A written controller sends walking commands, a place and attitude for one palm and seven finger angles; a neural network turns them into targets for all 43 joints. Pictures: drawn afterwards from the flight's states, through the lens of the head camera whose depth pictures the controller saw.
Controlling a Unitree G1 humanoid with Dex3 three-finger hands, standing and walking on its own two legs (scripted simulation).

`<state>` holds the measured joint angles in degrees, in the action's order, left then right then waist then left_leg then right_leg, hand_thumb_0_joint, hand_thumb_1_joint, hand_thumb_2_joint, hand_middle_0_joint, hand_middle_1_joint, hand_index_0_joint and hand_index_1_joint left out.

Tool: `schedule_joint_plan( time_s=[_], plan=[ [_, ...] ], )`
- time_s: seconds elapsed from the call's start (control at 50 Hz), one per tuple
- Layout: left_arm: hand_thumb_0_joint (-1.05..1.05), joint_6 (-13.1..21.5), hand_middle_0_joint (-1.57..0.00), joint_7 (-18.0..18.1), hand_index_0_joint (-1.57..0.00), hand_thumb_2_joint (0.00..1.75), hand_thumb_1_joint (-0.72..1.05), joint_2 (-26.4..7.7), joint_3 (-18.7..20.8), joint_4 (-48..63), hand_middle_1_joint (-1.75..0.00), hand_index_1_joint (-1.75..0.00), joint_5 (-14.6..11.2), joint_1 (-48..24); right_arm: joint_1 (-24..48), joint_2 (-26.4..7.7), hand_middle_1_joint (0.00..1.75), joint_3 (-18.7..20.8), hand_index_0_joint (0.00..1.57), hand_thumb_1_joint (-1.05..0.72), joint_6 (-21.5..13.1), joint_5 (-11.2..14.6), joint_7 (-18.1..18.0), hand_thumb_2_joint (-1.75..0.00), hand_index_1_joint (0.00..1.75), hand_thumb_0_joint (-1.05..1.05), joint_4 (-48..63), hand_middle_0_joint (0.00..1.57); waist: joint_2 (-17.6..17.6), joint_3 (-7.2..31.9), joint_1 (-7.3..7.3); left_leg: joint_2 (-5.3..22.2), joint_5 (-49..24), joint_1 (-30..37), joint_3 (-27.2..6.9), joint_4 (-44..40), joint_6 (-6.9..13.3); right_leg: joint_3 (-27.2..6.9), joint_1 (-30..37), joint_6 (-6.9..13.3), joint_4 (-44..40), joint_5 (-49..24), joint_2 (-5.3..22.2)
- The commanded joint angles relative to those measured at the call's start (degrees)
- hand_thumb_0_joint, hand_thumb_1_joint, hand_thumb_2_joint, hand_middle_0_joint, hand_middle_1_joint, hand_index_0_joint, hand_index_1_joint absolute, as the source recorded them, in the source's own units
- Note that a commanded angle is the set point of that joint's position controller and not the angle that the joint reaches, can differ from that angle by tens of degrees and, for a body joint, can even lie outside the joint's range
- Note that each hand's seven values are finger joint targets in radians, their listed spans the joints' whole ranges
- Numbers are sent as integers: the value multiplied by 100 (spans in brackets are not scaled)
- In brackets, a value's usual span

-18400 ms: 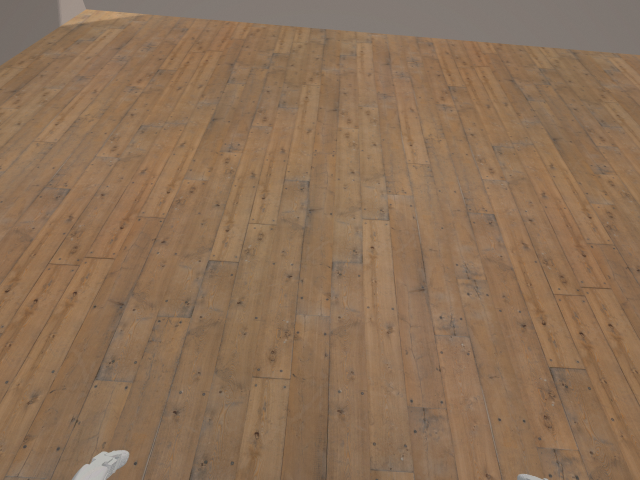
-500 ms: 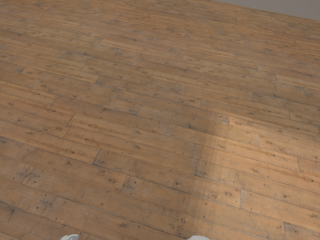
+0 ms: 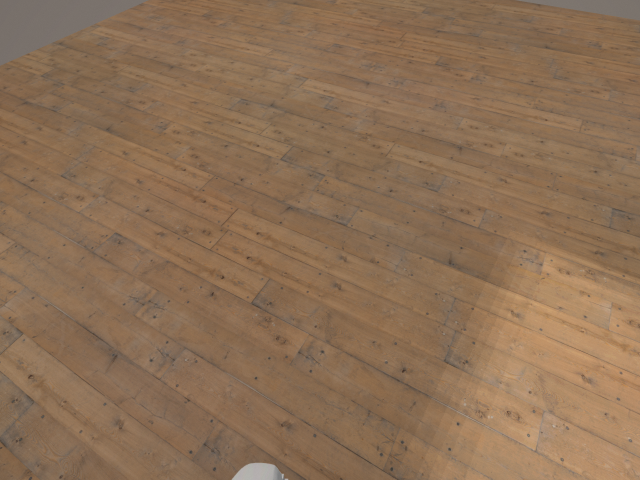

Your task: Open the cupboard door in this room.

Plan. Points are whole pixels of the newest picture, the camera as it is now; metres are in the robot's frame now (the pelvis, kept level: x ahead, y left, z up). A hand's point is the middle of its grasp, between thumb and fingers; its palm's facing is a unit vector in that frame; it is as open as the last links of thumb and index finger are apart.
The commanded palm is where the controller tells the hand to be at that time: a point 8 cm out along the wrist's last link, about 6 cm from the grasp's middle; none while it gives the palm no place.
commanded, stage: turn or walk to find it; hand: left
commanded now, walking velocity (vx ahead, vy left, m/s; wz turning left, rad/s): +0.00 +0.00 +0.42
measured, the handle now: out of the picture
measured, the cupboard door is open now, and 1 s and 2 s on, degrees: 0 0 0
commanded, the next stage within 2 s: none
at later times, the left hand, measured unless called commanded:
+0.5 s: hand out of the picture -0.01 +0.28 -0.17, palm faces +0.23 -0.94 -0.25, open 7.4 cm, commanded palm none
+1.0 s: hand out of the picture -0.05 +0.19 -0.15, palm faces +0.42 -0.87 -0.26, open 7.4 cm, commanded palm none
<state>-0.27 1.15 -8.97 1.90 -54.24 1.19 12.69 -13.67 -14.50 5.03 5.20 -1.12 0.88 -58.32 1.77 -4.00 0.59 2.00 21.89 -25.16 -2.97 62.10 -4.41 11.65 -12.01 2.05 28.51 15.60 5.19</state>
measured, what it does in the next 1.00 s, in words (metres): steps on the spot, turning left: left foot, then right foot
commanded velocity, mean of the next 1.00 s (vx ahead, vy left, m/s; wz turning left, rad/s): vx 0.00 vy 0.00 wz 0.42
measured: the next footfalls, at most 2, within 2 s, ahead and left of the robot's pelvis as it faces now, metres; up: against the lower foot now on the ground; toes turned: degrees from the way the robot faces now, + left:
left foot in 0.18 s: +0.00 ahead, +0.15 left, +0.00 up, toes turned +9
right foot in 0.70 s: +0.03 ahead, -0.08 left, +0.00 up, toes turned +13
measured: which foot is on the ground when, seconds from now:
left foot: up 0.00-0.16, down 0.18-0.72, up 0.74-1.00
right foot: down 0.00-0.18, up 0.20-0.68, down 0.70-1.00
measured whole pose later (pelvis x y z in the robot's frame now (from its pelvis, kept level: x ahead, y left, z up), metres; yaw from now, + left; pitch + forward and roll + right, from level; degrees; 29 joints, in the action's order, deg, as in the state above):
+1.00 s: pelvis -0.05 -0.01 +0.00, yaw +25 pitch -1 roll +2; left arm -0.4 1.2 -8.8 1.8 -53.8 1.1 11.3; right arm -14.4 -14.2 5.1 5.0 -1.1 1.0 -58.2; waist 1.9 -4.2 1.4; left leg 1.8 21.6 -25.9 -2.7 63.4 -4.2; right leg 11.3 -12.1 2.5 28.8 15.6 5.1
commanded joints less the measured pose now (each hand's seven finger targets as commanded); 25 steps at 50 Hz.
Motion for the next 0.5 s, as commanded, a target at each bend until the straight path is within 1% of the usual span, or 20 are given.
schedule_joint_plan(
  time_s=[0.0, 0.02, 0.06, 0.08, 0.1, 0.12, 0.14, 0.16, 0.18, 0.2, 0.22, 0.24, 0.26, 0.28, 0.3, 0.34, 0.38, 0.42, 0.44, 0.48],
  plan=[
    [0, 92, -20, 76, -20, 90, 90, -1307, 356, 182, -30, -30, 63, 442, 573, -159, 30, -47, 20, -90, -237, 27, -32, -90, 30, 0, 555, 20, -1175, 366, -354, 41, 517, -211, 389, -1126, 5, -1135, 801, 644, -820, -2222, 1544],
    [0, 80, -20, 68, -20, 90, 90, -1376, 367, 136, -30, -30, 69, 497, 647, -138, 30, -73, 20, -90, -259, 46, -34, -90, 30, 0, 575, 20, -1226, 419, -391, 0, 562, -50, 477, -1411, 38, -1108, 806, 668, -732, -2400, 1562],
    [0, 60, -20, 50, -20, 90, 90, -1463, 394, 90, -30, -30, 68, 518, 630, -130, 30, -100, 20, -90, -303, 74, -47, -90, 30, 0, 595, 20, -1296, 578, -392, -86, 530, 222, 629, -1919, 101, -1032, 919, 662, -526, -2754, 1564],
    [0, 52, -20, 53, -20, 90, 90, -1478, 405, 63, -30, -30, 64, 428, 512, -136, 30, -103, 20, -90, -326, 85, -56, -90, 30, 0, 574, 20, -1342, 646, -301, -65, 391, 435, 664, -2324, 120, -970, 907, 604, -360, -2774, 1588],
    [0, 37, -20, 52, -20, 90, 90, -1487, 408, 63, -30, -30, 49, 357, 352, -169, 30, -105, 20, -90, -356, 79, -64, -90, 30, 0, 540, 20, -1246, 746, -195, -99, -29, 799, 757, -2836, 148, -816, 768, 461, -154, -2656, 1556],
    [0, 15, -20, 49, -20, 90, 90, -1468, 406, 72, -30, -30, 6, 254, 153, -245, 30, -97, 20, -90, -392, 73, -58, -90, 30, 0, 486, 20, -1093, 800, -42, -77, -725, 1381, 735, -3556, 198, -593, 409, 223, 147, -2267, 1439],
    [0, -30, -20, 35, -20, 90, 90, -1308, 376, 118, -30, -30, -45, 251, -53, -517, 30, -43, 20, -90, -454, 56, -49, -90, 30, 0, 451, 20, -371, 959, 99, 225, -1495, 2165, 340, -4147, 304, -298, -203, -90, 869, -1561, 1152],
    [0, -70, -20, 3, -20, 90, 90, -923, 302, 295, -30, -30, -82, 281, -182, -1089, 30, 98, 20, -90, -496, 4, -77, -90, 30, 0, 478, 20, 1348, 897, 179, 1646, -3104, 2855, -1497, -4357, 855, -51, -1769, -543, 2004, 1002, 368],
    [0, -137, -20, 19, -20, 90, 90, -849, 190, 409, -30, -30, -30, -123, -395, -1338, 30, 136, 20, -90, -415, 27, -109, -90, 30, 0, 421, 20, 1371, 720, 325, 2103, -3850, 2367, -1644, -4409, 1260, -492, -1866, -584, 2713, 2075, 190],
    [0, -189, -20, 20, -20, 90, 90, -921, 233, 381, -30, -30, -18, -173, -223, -1229, 30, 96, 20, -90, -402, -2, -137, -90, 30, 0, 423, 20, 1117, 623, 259, 2022, -3273, 1993, -1430, -4456, 1426, -790, -1762, -536, 3080, 1928, 249],
    [0, -229, -20, 21, -20, 90, 90, -926, 264, 303, -30, -30, -8, -295, 53, -1066, 30, 63, 20, -90, -422, -17, -190, -90, 30, 0, 478, 20, 1392, 339, 212, 1702, -2865, 1654, -1356, -4586, 1326, -957, -1851, -560, 3257, 1604, 258],
    [0, -237, -20, -11, -20, 90, 90, -1021, 294, 226, -30, -30, -14, -326, 349, -920, 30, 13, 20, -90, -410, -20, -219, -90, 30, 0, 550, 20, 1225, 89, 96, 1462, -2710, 1528, -1210, -4567, 1282, -1034, -1935, -566, 3420, 1241, 233],
    [0, -217, -20, -44, -20, 90, 90, -1014, 293, 169, -30, -30, -14, -214, 488, -844, 30, -32, 20, -90, -428, -17, -224, -90, 30, 0, 597, 20, 982, 96, 9, 1300, -2871, 1586, -1025, -4506, 1255, -1041, -1961, -581, 3510, 974, 183],
    [0, -189, -20, -72, -20, 90, 90, -1002, 289, 106, -30, -30, -12, -65, 523, -816, 30, -49, 20, -90, -460, 0, -224, -90, 30, 0, 625, 20, 815, 225, -65, 1208, -3028, 1757, -870, -4446, 1229, -993, -1962, -617, 3568, 795, 154],
    [0, -173, -20, -76, -20, 90, 90, -993, 277, 60, -30, -30, -9, -12, 461, -805, 30, -40, 20, -90, -485, 12, -223, -90, 30, 0, 623, 20, 631, 383, -60, 1121, -3282, 1981, -784, -4386, 1218, -993, -1978, -654, 3592, 693, 115],
    [0, -161, -20, -60, -20, 90, 90, -993, 255, 77, -30, -30, -16, -53, 292, -808, 30, -24, 20, -90, -506, 30, -219, -90, 30, 0, 598, 20, 445, 545, -16, 1106, -3566, 2207, -799, -4321, 1261, -1022, -1998, -712, 3515, 621, 83],
    [0, -159, -20, -42, -20, 90, 90, -998, 248, 137, -30, -30, -20, -150, 165, -798, 30, -6, 20, -90, -508, 33, -214, -90, 30, 0, 584, 20, 416, 565, 24, 1128, -3606, 2266, -922, -4317, 1307, -1058, -1998, -746, 3400, 619, 80],
    [0, -163, -20, -27, -20, 90, 90, -950, 243, 216, -30, -30, -25, -283, 79, -778, 30, 13, 20, -90, -502, 16, -205, -90, 30, 0, 575, 20, 503, 531, 63, 1135, -3553, 2233, -1062, -4314, 1355, -1080, -1975, -768, 3199, 688, 53],
    [0, -165, -20, -18, -20, 90, 90, -941, 237, 260, -30, -30, -35, -359, 55, -787, 30, 23, 20, -90, -493, 7, -201, -90, 30, 0, 577, 20, 585, 495, 94, 1154, -3448, 2164, -1165, -4318, 1391, -1093, -1909, -767, 3062, 765, 38],
    [0, -159, -20, -12, -20, 90, 90, -920, 223, 347, -30, -30, -44, -533, -39, -793, 30, 38, 20, -90, -477, -11, -196, -90, 30, 0, 566, 20, 596, 468, 144, 1172, -3348, 2089, -1412, -4298, 1457, -1114, -1820, -743, 2726, 908, -10]
  ],
)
